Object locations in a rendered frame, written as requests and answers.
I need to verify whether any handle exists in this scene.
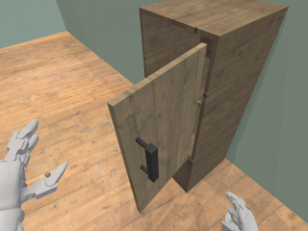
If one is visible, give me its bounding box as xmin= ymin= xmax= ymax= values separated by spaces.
xmin=136 ymin=137 xmax=159 ymax=183

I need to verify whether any left robot forearm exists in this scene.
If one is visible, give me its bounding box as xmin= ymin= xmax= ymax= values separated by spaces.
xmin=0 ymin=208 xmax=25 ymax=231

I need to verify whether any robot right hand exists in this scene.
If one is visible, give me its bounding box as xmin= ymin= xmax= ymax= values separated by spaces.
xmin=221 ymin=192 xmax=259 ymax=231

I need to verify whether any cupboard door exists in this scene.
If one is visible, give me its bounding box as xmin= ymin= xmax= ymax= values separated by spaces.
xmin=107 ymin=42 xmax=208 ymax=213

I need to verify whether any robot left hand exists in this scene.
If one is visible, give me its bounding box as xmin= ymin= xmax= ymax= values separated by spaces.
xmin=0 ymin=119 xmax=68 ymax=210

